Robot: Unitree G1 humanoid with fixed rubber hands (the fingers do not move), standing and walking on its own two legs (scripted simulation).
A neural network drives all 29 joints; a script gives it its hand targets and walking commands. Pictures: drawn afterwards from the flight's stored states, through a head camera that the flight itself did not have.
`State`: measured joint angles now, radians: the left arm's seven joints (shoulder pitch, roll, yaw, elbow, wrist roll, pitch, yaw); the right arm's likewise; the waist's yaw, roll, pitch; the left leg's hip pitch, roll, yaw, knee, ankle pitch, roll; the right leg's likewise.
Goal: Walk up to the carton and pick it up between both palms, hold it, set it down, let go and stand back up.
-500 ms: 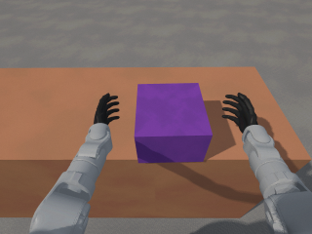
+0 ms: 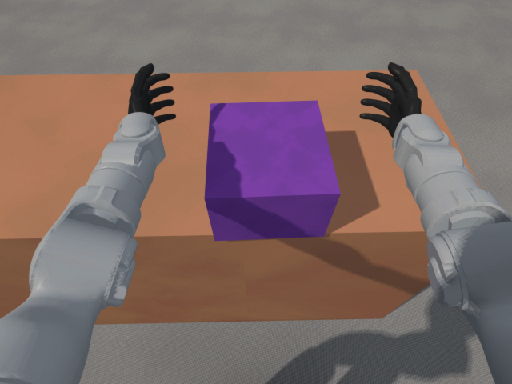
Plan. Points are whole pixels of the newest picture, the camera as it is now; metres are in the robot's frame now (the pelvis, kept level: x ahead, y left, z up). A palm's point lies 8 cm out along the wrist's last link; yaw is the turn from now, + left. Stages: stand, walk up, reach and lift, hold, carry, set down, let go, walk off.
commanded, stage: reach and lift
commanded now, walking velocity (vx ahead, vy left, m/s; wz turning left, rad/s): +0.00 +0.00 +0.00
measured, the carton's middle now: (266, 169) +0.50 -0.01 +0.01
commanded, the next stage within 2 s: none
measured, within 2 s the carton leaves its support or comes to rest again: neither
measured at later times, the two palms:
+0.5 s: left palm (152, 120) +0.52 +0.18 +0.12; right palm (390, 117) +0.51 -0.21 +0.12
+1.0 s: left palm (160, 136) +0.52 +0.17 +0.08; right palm (378, 138) +0.51 -0.20 +0.08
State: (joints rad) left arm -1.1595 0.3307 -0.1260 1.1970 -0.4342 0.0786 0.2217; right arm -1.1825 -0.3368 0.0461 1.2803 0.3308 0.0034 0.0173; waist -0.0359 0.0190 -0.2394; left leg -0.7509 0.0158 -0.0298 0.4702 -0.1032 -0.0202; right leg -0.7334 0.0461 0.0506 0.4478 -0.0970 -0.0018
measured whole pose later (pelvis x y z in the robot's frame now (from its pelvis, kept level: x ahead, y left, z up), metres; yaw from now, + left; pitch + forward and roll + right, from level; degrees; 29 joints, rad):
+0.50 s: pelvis +0.00 +0.00 +0.00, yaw +1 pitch +28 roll -1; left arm -1.21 0.34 -0.04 1.08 -0.31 0.12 0.20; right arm -1.23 -0.37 -0.03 1.16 0.30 0.04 0.02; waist -0.03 0.02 -0.19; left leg -0.81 0.02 -0.06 0.32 0.00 -0.03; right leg -0.78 0.04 0.03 0.26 0.02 -0.01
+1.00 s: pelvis +0.01 +0.00 +0.01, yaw +0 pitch +28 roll +0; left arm -1.12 0.30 0.00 1.14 -0.24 -0.11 0.16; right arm -1.09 -0.32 -0.02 1.07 0.21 -0.09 0.01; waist -0.03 0.03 -0.13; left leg -0.68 0.01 -0.04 0.13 0.07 -0.02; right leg -0.66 0.03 0.06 0.08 0.10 0.00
